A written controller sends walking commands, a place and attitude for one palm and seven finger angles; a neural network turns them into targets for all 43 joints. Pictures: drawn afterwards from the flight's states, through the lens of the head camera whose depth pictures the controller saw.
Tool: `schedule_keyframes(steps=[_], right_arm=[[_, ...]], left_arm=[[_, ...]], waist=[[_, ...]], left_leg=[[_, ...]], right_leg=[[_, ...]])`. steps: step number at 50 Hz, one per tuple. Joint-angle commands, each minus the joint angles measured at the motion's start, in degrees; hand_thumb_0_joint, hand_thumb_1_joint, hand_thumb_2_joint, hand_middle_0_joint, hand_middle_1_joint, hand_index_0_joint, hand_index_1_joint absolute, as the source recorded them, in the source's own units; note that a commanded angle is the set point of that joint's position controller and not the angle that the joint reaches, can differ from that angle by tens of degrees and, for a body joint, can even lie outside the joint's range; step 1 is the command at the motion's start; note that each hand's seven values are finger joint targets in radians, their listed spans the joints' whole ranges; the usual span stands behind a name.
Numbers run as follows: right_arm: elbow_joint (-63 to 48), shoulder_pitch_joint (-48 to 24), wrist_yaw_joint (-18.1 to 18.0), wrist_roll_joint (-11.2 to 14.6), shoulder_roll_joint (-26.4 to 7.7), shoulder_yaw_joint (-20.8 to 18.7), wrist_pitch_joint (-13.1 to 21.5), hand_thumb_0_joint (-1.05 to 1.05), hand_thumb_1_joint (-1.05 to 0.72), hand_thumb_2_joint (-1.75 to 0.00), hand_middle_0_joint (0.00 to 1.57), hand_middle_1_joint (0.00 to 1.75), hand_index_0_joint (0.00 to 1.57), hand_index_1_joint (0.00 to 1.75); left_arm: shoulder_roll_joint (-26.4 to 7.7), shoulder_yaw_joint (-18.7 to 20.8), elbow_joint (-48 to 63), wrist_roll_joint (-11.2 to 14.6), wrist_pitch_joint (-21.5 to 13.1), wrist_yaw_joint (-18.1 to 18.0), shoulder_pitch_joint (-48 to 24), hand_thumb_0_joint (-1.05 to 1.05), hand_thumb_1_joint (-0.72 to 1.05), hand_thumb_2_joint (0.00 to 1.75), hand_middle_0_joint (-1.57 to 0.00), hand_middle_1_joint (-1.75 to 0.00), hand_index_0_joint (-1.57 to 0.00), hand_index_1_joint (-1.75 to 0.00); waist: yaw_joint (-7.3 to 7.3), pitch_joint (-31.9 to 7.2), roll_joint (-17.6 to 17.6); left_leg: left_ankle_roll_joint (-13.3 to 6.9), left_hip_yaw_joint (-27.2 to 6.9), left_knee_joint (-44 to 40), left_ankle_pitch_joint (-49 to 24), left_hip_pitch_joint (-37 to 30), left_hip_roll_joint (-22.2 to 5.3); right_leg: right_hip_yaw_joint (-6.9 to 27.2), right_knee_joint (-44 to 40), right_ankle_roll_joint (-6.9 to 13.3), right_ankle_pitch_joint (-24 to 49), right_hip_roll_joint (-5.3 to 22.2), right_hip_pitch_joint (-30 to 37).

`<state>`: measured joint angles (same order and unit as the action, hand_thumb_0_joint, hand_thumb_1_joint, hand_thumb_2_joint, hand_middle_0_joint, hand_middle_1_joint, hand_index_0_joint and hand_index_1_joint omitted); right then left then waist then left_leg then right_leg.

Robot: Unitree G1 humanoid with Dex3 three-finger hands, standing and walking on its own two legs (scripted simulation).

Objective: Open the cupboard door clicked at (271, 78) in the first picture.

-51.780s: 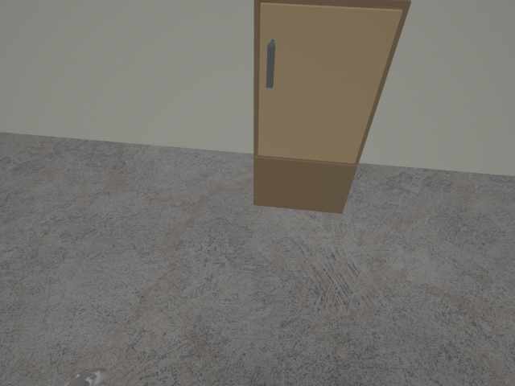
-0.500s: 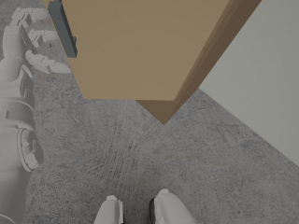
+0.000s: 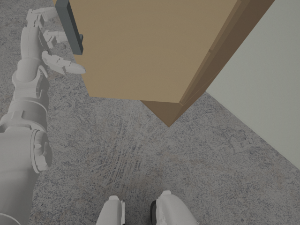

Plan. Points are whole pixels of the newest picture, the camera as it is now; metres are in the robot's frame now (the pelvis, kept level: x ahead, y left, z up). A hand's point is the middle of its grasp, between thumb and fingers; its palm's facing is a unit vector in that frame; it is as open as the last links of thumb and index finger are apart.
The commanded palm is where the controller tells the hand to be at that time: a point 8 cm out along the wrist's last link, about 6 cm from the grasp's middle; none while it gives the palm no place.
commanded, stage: slide the fingers in behind the handle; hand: left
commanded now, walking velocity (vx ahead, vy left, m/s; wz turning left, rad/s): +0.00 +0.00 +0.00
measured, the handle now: (73, 24) +0.60 +0.16 +0.09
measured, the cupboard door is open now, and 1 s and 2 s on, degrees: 43 44 63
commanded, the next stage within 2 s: close the thumb around the handle in 0.52 s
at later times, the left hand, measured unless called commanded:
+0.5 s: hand (81, 44) +0.54 +0.14 +0.08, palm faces -0.06 -1.00 -0.02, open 14.2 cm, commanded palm +0.52 +0.18 +0.08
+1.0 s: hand (79, 47) +0.53 +0.14 +0.08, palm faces -0.06 -1.00 -0.01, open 10.0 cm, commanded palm +0.52 +0.18 +0.08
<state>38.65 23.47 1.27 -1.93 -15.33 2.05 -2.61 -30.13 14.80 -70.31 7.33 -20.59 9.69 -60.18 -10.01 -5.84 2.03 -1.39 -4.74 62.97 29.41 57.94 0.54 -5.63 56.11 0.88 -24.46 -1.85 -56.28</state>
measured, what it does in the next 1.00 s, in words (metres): stands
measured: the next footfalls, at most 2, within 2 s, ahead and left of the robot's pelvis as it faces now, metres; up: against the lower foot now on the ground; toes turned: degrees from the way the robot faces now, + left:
none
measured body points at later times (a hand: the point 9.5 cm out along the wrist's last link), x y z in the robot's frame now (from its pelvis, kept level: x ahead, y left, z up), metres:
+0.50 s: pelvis +0.00 +0.00 +0.00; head +0.15 +0.01 +0.43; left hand +0.54 +0.19 +0.09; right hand -0.03 -0.25 -0.11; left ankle -0.01 +0.10 -0.66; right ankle +0.01 -0.12 -0.66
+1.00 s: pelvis -0.01 +0.01 +0.00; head +0.13 +0.02 +0.43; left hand +0.53 +0.20 +0.09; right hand -0.03 -0.25 -0.11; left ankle -0.01 +0.10 -0.66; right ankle +0.01 -0.12 -0.66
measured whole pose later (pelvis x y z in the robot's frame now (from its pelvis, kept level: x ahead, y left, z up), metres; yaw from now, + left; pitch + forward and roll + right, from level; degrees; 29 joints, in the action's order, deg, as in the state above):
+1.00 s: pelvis -0.01 +0.01 +0.00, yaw -3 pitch +23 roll -4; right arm 35.6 23.7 0.9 -1.4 -15.3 2.7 -3.5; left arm -27.8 20.2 -70.2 3.5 -23.0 10.3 -57.4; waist -11.8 -6.2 2.3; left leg -2.5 -1.1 62.3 29.4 56.1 -0.1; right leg -2.0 56.5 -0.2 -23.6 -2.4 -56.1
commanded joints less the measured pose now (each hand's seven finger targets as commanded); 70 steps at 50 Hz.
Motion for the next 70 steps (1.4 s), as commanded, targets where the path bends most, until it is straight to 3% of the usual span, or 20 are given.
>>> schedule_keyframes(steps=[1,3,6,8,9,10,13,16,18,21,31,33,35,37,40,43,50,56,61,70], right_arm=[[-1.0,12.2,0.1,-0.4,-10.0,-4.5,0.8,0.00,-0.90,-0.90,0.20,0.30,0.20,0.30],[-0.5,11.9,0.2,-0.4,-10.1,-4.6,0.6,0.00,-0.90,-0.90,0.20,0.30,0.20,0.30],[-0.6,12.2,-0.2,0.0,-10.3,-4.0,0.5,0.00,-0.90,-0.90,0.20,0.30,0.20,0.30],[-1.5,12.1,-0.4,-0.1,-10.4,-3.6,0.5,0.00,-0.90,-0.90,0.20,0.30,0.20,0.30],[-2.2,12.3,-0.3,-0.3,-10.4,-3.3,0.6,0.00,-0.90,-0.90,0.20,0.30,0.20,0.30],[-2.8,12.1,0.1,-0.3,-9.8,-3.2,0.7,0.00,-0.90,-0.90,0.20,0.30,0.20,0.30],[-3.9,11.9,0.4,-0.5,-9.9,-3.2,0.6,0.00,-0.90,-0.90,0.20,0.30,0.20,0.30],[-5.1,11.9,0.2,-0.2,-10.1,-3.3,0.4,0.00,-0.90,-0.90,0.20,0.30,0.20,0.30],[-5.2,12.1,-0.1,0.3,-10.3,-3.3,0.1,0.00,-0.90,-0.90,0.20,0.30,0.20,0.30],[-6.0,12.2,-0.6,0.4,-10.1,-3.4,0.1,0.00,-0.90,-0.90,0.20,0.30,0.20,0.30],[-5.4,12.5,-0.6,0.4,-10.3,-3.7,-0.3,0.00,-0.90,-0.90,0.20,0.30,0.20,0.30],[-5.2,12.2,-0.7,0.3,-10.4,-3.7,-0.4,0.00,-0.90,-0.90,0.20,0.30,0.20,0.30],[-5.0,12.0,-0.6,0.3,-10.2,-3.7,-0.4,0.00,-0.90,-0.90,0.20,0.30,0.20,0.30],[-4.9,12.0,-0.6,0.2,-10.5,-3.8,-0.3,0.00,-0.90,-0.90,0.20,0.30,0.20,0.30],[-4.9,11.6,-0.7,0.3,-10.6,-3.6,-0.3,0.00,-0.90,-0.90,0.20,0.30,0.20,0.30],[-4.9,11.6,-0.8,0.2,-10.6,-3.7,-0.2,0.00,-0.90,-0.90,0.20,0.30,0.20,0.30],[-5.1,11.1,-1.1,0.3,-10.8,-3.3,-0.1,0.00,-0.90,-0.90,0.20,0.30,0.20,0.30],[-5.2,11.6,-1.2,0.0,-10.8,-3.4,0.3,0.00,-0.90,-0.90,0.20,0.30,0.20,0.30],[-4.7,11.8,-1.0,0.0,-10.7,-3.4,0.2,0.00,-0.90,-0.90,0.20,0.30,0.20,0.30],[-4.2,12.1,-1.1,-0.1,-11.0,-3.3,0.1,0.00,-0.90,-0.90,0.20,0.30,0.20,0.30]], left_arm=[[6.9,-9.6,18.7,-1.9,-5.7,4.4,-33.0,0.00,-0.50,0.30,-0.30,-1.20,-0.30,-1.20],[6.7,-9.2,17.1,-1.8,-5.2,4.2,-32.0,0.00,-0.50,0.30,-0.30,-1.20,-0.30,-1.20],[3.7,-4.7,11.2,-0.6,-3.2,2.1,-31.7,0.00,-0.50,0.30,-0.30,-1.20,-0.30,-1.20],[-3.3,2.2,8.0,-1.2,-2.3,-0.3,-30.6,0.00,-0.50,0.30,-0.30,-1.20,-0.30,-1.20],[-5.4,3.2,9.1,-2.3,-2.7,-1.6,-30.9,0.00,-0.50,0.30,-0.30,-1.20,-0.30,-1.20],[-3.6,1.3,8.8,-3.4,-3.1,-1.8,-29.5,0.00,-0.50,0.30,-0.30,-1.20,-0.30,-1.20],[-5.5,2.2,10.6,-5.1,-5.4,-1.1,-25.7,0.00,-0.50,0.30,-0.30,-1.20,-0.30,-1.20],[-6.7,3.5,11.5,-3.9,-5.9,0.5,-24.7,0.00,-0.50,0.30,-0.30,-1.20,-0.30,-1.20],[-10.0,5.9,11.2,-3.5,-5.2,1.5,-25.2,0.00,-0.50,0.30,-0.30,-1.20,-0.30,-1.20],[-10.8,6.8,14.7,-2.8,-5.2,2.3,-25.5,0.00,-0.50,0.30,-0.30,-1.20,-0.30,-1.20],[-9.4,6.5,14.6,-2.7,-5.8,1.1,-23.6,0.00,-0.50,0.30,-0.30,-1.20,-0.30,-1.20],[-9.9,6.9,14.2,-3.0,-6.0,0.9,-22.7,0.00,-0.39,0.35,-0.31,-1.21,-0.31,-1.21],[-7.1,4.6,13.3,-3.1,-5.9,0.9,-23.1,0.00,-0.28,0.40,-0.32,-1.22,-0.32,-1.22],[-9.1,6.0,14.3,-3.1,-6.5,0.8,-24.1,0.00,-0.16,0.44,-0.32,-1.24,-0.32,-1.24],[-8.2,5.1,12.5,-3.2,-5.9,0.8,-24.0,0.00,0.00,0.52,-0.34,-1.25,-0.34,-1.25],[-8.5,5.4,14.3,-3.1,-6.6,0.7,-25.0,0.00,0.17,0.59,-0.35,-1.27,-0.35,-1.27],[-9.7,5.9,11.2,-3.3,-5.6,0.9,-24.9,0.00,0.56,0.76,-0.38,-1.31,-0.38,-1.31],[-9.9,6.6,12.8,-2.9,-6.3,0.7,-26.1,0.00,0.90,0.90,-0.40,-1.35,-0.40,-1.35],[-6.8,3.5,13.3,-3.2,-6.0,0.5,-28.7,0.00,0.90,0.90,-0.40,-1.35,-0.40,-1.35],[-8.6,4.1,10.1,-4.3,-4.5,0.1,-28.6,0.00,0.90,0.90,-0.40,-1.35,-0.40,-1.35]], waist=[[-7.02,-32.3,15.1],[-7.06,-31.1,12.9],[-7.03,-26.9,7.6],[-5.33,-26.0,6.6],[-5.21,-27.2,5.7],[-5.24,-26.8,6.6],[-3.75,-28.7,7.4],[-3.90,-30.5,5.1],[-3.44,-30.3,3.9],[-2.31,-33.1,7.3],[-2.58,-28.7,7.4],[-2.48,-29.2,7.1],[-3.24,-27.3,6.8],[-2.63,-28.7,8.1],[-3.35,-27.0,7.3],[-2.95,-30.0,8.6],[-3.55,-26.2,6.2],[-3.27,-29.7,8.0],[-4.24,-28.5,9.1],[-4.99,-26.6,7.1]], left_leg=[[2.0,-3.5,-5.5,-39.8,-37.8,-2.6],[1.9,-3.5,-5.5,-37.8,-36.4,-2.6],[0.8,-2.4,-6.5,-31.0,-28.9,-1.7],[0.4,-1.3,-6.6,-28.0,-24.2,-1.2],[0.0,-0.8,-6.5,-27.9,-22.5,-0.9],[-0.1,-0.2,-6.4,-28.0,-22.0,-0.7],[0.1,-0.1,-5.9,-30.8,-23.1,-1.0],[-0.4,0.7,-5.8,-30.0,-21.6,-0.8],[-0.6,1.3,-6.3,-27.4,-19.2,-0.8],[-0.3,1.4,-6.7,-29.8,-22.1,-0.9],[0.1,0.9,-7.6,-29.8,-24.3,-1.5],[0.3,0.8,-7.4,-30.2,-24.6,-1.6],[0.3,0.6,-7.6,-29.5,-24.6,-1.7],[0.6,0.3,-7.6,-30.1,-25.7,-1.8],[0.4,0.4,-7.6,-27.6,-24.2,-1.7],[0.8,-0.1,-7.4,-30.0,-26.6,-1.8],[0.3,0.2,-7.6,-24.7,-22.1,-1.6],[0.6,-0.5,-6.8,-28.7,-25.2,-1.7],[1.1,-1.4,-7.1,-29.0,-26.9,-2.0],[0.1,-0.5,-6.9,-23.8,-22.5,-1.6]], right_leg=[[1.5,-4.7,1.1,19.3,-1.7,2.3],[1.4,-4.8,1.0,19.2,-1.8,2.7],[1.4,-4.9,1.0,18.8,-1.7,6.0],[2.1,-4.5,0.9,18.5,-1.4,8.2],[2.7,-4.2,0.8,19.8,-1.3,10.2],[3.0,-4.3,0.7,20.5,-1.1,10.8],[3.2,-3.2,0.9,22.2,-1.2,11.5],[3.8,-3.4,0.7,24.2,-1.4,15.0],[4.3,-3.9,0.5,24.2,-1.4,17.4],[4.2,-3.7,0.7,25.4,-1.4,18.1],[3.4,-4.7,0.6,21.9,-1.7,13.8],[3.5,-4.6,0.5,21.8,-1.6,13.5],[3.3,-4.8,0.4,20.7,-1.6,11.8],[3.2,-4.5,0.5,20.3,-1.6,11.8],[3.2,-4.7,0.5,18.7,-1.5,10.8],[3.1,-4.3,0.6,19.5,-1.4,10.9],[3.2,-4.6,0.5,16.8,-1.4,10.6],[2.9,-3.8,0.7,18.1,-1.4,9.9],[2.4,-3.9,0.7,16.7,-1.4,7.3],[3.1,-4.7,0.5,15.2,-1.3,8.1]])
